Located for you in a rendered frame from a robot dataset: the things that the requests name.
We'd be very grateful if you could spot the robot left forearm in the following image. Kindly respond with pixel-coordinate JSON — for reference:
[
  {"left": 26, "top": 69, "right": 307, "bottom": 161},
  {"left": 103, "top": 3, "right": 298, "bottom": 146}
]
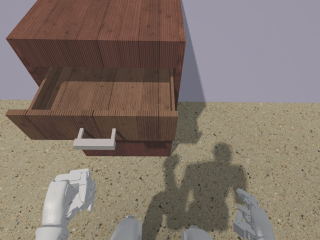
[{"left": 35, "top": 225, "right": 70, "bottom": 240}]

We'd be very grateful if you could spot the cabinet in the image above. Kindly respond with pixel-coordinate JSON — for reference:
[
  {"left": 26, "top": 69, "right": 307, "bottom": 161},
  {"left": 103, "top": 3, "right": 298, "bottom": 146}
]
[{"left": 6, "top": 0, "right": 186, "bottom": 157}]

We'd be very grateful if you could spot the right robot hand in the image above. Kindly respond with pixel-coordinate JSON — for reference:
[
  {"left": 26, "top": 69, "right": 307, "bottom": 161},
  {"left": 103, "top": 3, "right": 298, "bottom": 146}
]
[{"left": 233, "top": 188, "right": 275, "bottom": 240}]

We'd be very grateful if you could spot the robot thigh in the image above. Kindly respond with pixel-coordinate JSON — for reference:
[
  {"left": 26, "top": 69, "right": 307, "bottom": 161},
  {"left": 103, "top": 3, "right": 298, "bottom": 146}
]
[
  {"left": 110, "top": 218, "right": 142, "bottom": 240},
  {"left": 181, "top": 228, "right": 214, "bottom": 240}
]

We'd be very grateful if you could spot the drawer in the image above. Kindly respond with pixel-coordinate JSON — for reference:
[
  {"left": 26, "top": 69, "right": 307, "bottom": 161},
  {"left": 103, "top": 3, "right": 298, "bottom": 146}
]
[{"left": 5, "top": 67, "right": 178, "bottom": 141}]

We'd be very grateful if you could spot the handle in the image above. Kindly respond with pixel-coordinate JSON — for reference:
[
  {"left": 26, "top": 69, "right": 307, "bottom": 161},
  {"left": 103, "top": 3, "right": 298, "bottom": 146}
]
[{"left": 73, "top": 128, "right": 117, "bottom": 150}]

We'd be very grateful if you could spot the right robot thigh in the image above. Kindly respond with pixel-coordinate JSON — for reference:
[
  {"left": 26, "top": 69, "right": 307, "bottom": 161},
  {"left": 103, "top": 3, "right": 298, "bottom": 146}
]
[{"left": 181, "top": 228, "right": 214, "bottom": 240}]

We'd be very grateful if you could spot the left robot thigh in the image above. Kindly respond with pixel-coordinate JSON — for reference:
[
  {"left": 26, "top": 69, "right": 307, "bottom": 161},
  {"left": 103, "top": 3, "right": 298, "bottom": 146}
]
[{"left": 110, "top": 218, "right": 142, "bottom": 240}]

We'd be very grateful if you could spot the left robot hand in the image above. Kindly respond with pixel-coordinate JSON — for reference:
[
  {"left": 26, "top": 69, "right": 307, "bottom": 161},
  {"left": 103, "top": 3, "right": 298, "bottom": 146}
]
[{"left": 42, "top": 168, "right": 96, "bottom": 228}]

